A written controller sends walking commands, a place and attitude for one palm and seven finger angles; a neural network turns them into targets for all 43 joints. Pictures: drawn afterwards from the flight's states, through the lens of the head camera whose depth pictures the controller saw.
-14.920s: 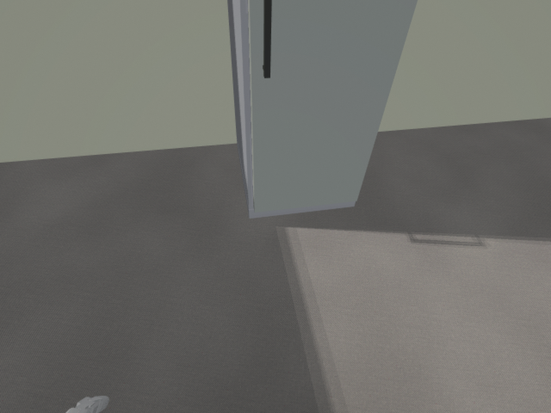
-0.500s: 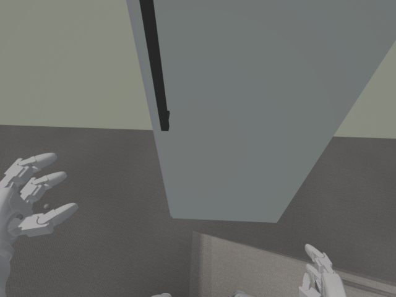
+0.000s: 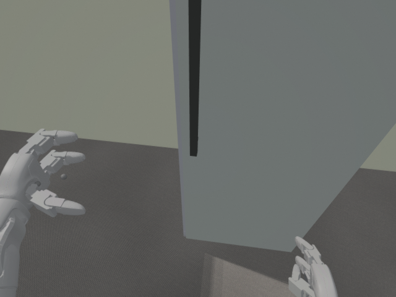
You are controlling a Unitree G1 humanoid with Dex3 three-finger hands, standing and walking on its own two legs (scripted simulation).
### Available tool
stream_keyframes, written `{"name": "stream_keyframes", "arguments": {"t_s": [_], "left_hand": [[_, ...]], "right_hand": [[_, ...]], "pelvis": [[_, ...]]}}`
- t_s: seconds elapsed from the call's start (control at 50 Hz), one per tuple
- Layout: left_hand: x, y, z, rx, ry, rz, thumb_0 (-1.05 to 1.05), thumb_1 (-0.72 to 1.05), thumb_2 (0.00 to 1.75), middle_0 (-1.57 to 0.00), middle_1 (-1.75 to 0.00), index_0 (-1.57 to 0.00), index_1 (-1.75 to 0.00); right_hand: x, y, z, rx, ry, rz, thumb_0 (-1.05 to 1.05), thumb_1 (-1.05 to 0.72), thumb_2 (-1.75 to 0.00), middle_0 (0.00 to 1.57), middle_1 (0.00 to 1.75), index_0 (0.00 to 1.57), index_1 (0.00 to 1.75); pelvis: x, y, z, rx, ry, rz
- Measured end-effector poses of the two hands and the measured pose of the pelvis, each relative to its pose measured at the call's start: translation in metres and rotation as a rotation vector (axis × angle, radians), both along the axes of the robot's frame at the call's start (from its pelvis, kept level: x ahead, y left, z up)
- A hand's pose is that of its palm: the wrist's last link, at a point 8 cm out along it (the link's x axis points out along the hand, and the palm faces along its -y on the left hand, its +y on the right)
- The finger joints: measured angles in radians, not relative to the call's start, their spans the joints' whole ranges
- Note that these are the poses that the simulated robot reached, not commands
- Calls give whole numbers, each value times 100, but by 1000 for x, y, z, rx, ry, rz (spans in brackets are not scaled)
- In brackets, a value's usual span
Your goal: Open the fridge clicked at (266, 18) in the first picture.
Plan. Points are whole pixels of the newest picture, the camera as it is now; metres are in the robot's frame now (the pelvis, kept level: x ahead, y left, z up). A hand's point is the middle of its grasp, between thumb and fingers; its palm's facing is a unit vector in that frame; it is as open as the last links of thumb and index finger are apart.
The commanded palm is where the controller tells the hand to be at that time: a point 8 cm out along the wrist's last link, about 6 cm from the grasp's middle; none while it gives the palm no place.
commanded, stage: raise the hand to about handle height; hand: left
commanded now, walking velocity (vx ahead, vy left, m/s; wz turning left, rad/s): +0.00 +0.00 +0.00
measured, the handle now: (195, 87) +0.48 +0.08 +0.20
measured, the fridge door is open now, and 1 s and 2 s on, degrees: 0 0 0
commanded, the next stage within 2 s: move the hooked fingers beside the handle in 0.78 s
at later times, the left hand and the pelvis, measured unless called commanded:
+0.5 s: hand (70, 152) +0.27 +0.25 +0.19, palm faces +0.08 -1.00 -0.06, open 14.0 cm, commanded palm +0.24 +0.30 +0.19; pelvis -0.01 -0.02 +0.01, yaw -1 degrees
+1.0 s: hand (78, 159) +0.26 +0.24 +0.19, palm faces +0.14 -0.99 -0.05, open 14.0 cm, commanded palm +0.24 +0.27 +0.19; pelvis -0.03 -0.03 +0.00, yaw -1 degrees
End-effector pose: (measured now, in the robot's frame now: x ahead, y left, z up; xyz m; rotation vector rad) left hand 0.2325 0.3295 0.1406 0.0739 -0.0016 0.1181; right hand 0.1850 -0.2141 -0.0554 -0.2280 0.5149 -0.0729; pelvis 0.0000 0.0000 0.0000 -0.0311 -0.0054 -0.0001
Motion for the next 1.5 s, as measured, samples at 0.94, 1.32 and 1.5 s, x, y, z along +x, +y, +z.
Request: {"name": "stream_keyframes", "arguments": {"t_s": [0.94,1.32,1.5], "left_hand": [[1,-42,45,-18,-10,18,-1,-50,30,-30,-120,-30,-120],[52,-68,48,-50,-47,-68,-1,-50,30,-30,-120,-30,-120],[54,-82,42,-43,-11,-64,-1,-50,30,-30,-120,-30,-120]], "right_hand": [[-28,-54,1,16,37,-80,1,-90,-90,20,30,20,30],[-30,-25,-1,25,67,-86,1,-90,-90,20,30,20,30],[-24,-19,-4,36,93,-79,1,-90,-90,20,30,20,30]], "pelvis": [[-27,-34,4,22,-64,-19],[-15,-14,7,21,-51,-28],[-6,-10,9,19,-50,-26]]}}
